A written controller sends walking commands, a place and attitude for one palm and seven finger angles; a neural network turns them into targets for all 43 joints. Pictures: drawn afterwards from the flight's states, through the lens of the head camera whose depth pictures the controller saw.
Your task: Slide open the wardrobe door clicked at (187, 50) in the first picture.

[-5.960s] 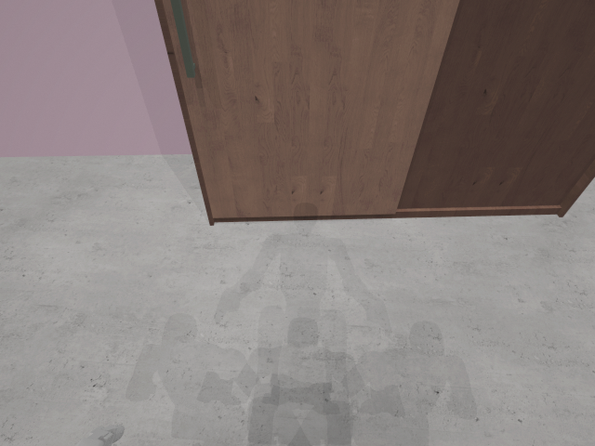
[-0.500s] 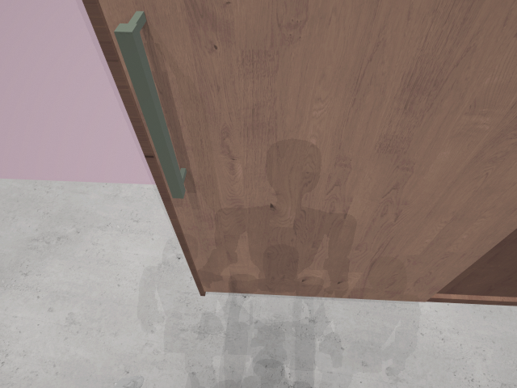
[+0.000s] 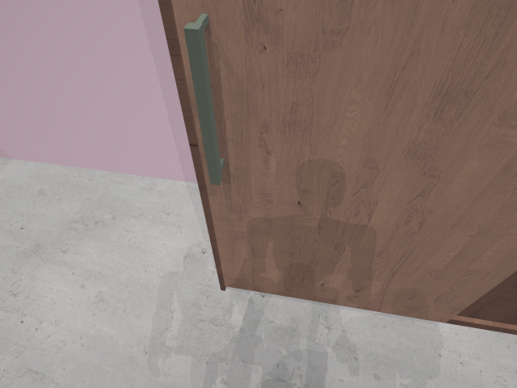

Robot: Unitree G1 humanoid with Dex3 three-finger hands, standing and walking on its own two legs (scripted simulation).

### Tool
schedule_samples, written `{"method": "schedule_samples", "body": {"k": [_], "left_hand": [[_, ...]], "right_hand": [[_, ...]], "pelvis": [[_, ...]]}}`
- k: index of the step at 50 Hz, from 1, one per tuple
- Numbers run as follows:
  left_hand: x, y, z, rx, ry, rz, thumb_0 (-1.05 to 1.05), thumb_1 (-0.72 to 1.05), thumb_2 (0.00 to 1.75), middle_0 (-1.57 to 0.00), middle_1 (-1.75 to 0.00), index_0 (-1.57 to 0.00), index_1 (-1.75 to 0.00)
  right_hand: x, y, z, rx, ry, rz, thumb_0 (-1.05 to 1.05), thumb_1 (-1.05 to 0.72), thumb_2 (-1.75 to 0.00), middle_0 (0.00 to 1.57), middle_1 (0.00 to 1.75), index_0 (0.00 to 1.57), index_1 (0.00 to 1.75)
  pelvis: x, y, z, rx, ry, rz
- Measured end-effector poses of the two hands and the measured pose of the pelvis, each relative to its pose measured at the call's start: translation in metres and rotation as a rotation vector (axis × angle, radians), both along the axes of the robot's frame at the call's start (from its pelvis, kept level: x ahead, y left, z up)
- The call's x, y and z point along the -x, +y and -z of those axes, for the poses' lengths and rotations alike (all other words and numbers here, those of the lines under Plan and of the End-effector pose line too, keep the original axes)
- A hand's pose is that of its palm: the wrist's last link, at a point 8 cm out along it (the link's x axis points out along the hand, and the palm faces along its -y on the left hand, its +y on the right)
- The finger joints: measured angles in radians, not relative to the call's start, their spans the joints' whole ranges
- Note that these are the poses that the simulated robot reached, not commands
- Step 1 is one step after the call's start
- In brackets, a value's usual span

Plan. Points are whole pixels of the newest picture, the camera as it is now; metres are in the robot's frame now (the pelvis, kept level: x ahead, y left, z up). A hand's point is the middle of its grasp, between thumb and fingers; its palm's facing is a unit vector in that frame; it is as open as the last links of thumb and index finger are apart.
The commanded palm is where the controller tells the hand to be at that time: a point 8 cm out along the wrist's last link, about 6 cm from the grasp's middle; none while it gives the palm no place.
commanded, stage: come to a stop and stand still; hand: left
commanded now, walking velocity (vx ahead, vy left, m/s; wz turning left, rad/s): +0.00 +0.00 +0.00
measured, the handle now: (210, 113) +0.54 +0.16 +0.13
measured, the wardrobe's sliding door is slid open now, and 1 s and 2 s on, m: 0.00 0.00 0.00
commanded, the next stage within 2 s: look again from close up in 0.54 s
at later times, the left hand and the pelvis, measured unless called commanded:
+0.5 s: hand out of the picture +0.00 +0.21 -0.17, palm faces +0.00 -0.98 -0.20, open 7.3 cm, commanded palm none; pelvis -0.01 +0.03 +0.00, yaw -2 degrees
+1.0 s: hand out of the picture +0.00 +0.21 -0.17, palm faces -0.01 -0.98 -0.22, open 7.3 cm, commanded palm none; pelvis -0.01 +0.04 +0.00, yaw -1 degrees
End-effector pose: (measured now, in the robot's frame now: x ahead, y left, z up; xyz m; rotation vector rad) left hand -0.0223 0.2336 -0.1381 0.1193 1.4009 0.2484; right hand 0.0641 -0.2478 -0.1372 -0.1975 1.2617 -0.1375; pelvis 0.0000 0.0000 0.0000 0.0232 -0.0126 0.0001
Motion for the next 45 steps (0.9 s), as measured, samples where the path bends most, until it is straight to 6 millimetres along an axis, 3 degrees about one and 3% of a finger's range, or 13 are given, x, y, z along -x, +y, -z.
{"method": "schedule_samples", "body": {"k": [5,8,13,18,28,32,38,45], "left_hand": [[0.02,0.023,0.018,0.037,0.059,-0.011,0.01,0.91,0.89,-0.21,-0.3,-0.2,-0.3],[0.018,0.03,0.016,0.044,0.061,0.006,0.01,0.91,0.89,-0.2,-0.3,-0.2,-0.3],[0.005,0.031,0.01,0.038,0.029,0.039,0.01,0.91,0.89,-0.2,-0.3,-0.2,-0.3],[-0.008,0.023,0.005,0.032,-0.004,0.074,0.0,0.91,0.89,-0.2,-0.3,-0.2,-0.3],[-0.021,0.021,0.004,0.033,-0.016,0.108,0.01,0.93,0.89,-0.2,-0.3,-0.2,-0.3],[-0.02,0.021,0.007,0.025,-0.027,0.143,0.01,0.93,0.89,-0.2,-0.3,-0.2,-0.3],[-0.019,0.026,0.005,0.019,-0.03,0.143,0.01,0.92,0.89,-0.2,-0.3,-0.2,-0.3],[-0.021,0.027,0.001,0.006,-0.043,0.133,0.01,0.92,0.89,-0.2,-0.3,-0.2,-0.3]], "right_hand": [[-0.005,0.032,-0.009,0.021,-0.071,-0.012,0.01,-0.91,-0.9,0.19,0.3,0.2,0.3],[0.001,0.05,-0.011,0.006,-0.07,-0.007,0.01,-0.91,-0.9,0.2,0.3,0.2,0.3],[0.013,0.058,-0.003,-0.011,-0.049,0.02,0.0,-0.94,-0.9,0.2,0.3,0.2,0.3],[0.036,0.056,0.009,-0.033,0.005,0.067,0.0,-0.95,-0.9,0.2,0.3,0.2,0.3],[0.103,0.066,0.008,-0.058,0.162,0.111,0.01,-0.92,-0.9,0.2,0.3,0.2,0.3],[0.117,0.07,0.011,-0.072,0.183,0.108,0.01,-0.92,-0.9,0.2,0.3,0.2,0.3],[0.12,0.08,0.019,-0.097,0.169,0.092,0.01,-0.91,-0.9,0.2,0.3,0.2,0.3],[0.099,0.087,0.023,-0.121,0.116,0.071,0.01,-0.91,-0.9,0.2,0.3,0.2,0.3]], "pelvis": [[0.006,0.022,0.005,0.017,-0.015,0.011],[0.007,0.028,0.0,0.017,-0.016,0.013],[0.01,0.035,0.0,0.001,-0.011,0.02],[0.012,0.037,0.001,0.009,-0.015,0.021],[0.013,0.033,-0.004,0.015,-0.018,0.029],[0.018,0.034,0.001,0.027,-0.005,0.025],[0.016,0.039,0.004,0.024,-0.005,0.02],[0.014,0.038,0.003,0.013,-0.016,0.025]]}}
